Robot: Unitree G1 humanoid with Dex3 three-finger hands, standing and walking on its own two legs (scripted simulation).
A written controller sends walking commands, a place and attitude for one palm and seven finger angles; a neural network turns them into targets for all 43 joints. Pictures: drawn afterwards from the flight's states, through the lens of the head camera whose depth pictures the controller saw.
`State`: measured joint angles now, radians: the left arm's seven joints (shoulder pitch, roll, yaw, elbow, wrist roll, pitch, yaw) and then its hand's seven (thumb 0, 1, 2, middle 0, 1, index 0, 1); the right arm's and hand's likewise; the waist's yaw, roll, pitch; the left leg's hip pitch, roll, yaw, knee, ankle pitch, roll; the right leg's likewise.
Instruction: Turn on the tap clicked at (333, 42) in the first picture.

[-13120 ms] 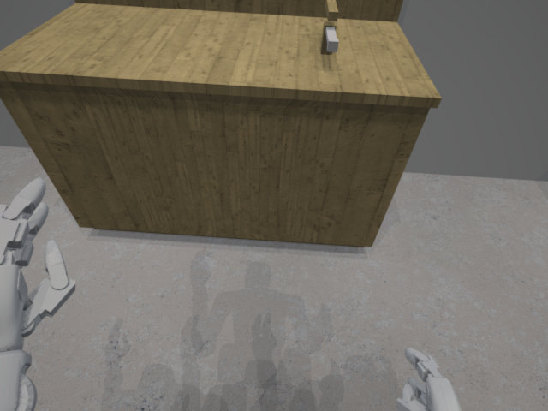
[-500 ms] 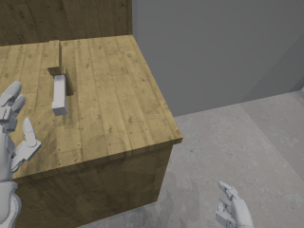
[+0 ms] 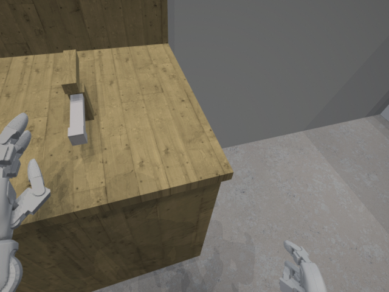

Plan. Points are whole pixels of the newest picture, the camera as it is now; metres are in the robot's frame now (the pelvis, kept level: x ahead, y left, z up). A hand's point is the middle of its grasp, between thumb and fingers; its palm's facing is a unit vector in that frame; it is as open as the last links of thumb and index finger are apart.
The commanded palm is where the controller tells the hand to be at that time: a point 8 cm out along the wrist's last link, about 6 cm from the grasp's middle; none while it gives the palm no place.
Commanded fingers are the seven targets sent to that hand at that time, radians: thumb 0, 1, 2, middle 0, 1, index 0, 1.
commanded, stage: look again from close up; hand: left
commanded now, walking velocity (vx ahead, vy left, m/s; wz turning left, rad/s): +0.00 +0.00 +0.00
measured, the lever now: (77, 135) +0.36 +0.28 +0.12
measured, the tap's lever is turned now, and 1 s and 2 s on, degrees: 0 0 0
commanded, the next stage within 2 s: turn the palm inward beside the body in 0.18 s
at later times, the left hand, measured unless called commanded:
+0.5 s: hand (47, 183) +0.22 +0.25 +0.17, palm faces +0.38 -0.86 -0.35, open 7.4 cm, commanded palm +0.14 +0.27 +0.18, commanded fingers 0.00 0.90 0.90 -0.20 -0.30 -0.20 -0.30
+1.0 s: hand (70, 203) +0.20 +0.21 +0.16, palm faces +0.52 -0.80 -0.31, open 7.4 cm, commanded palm +0.13 +0.24 +0.18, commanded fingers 0.00 0.90 0.90 -0.20 -0.30 -0.20 -0.30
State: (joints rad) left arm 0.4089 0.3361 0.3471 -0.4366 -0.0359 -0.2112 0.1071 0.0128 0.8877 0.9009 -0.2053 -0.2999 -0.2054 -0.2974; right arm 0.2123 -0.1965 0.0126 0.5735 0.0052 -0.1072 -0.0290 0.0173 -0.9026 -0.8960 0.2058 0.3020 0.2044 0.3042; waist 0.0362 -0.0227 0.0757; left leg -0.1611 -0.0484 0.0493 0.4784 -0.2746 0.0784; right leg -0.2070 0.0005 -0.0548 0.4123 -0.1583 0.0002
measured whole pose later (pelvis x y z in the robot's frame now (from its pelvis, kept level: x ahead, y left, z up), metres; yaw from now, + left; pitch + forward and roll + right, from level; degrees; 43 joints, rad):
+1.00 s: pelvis +0.00 -0.08 -0.02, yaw +4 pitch +0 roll +0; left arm 0.35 0.38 0.37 -0.42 -0.19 0.07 0.11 0.01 0.89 0.90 -0.21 -0.30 -0.21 -0.30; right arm 0.14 -0.24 0.01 0.68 0.03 -0.08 -0.07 0.02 -0.90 -0.90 0.21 0.30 0.20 0.30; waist 0.06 0.06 -0.05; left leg -0.32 0.00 -0.05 0.69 -0.36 -0.02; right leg -0.34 0.07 -0.10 0.65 -0.32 -0.09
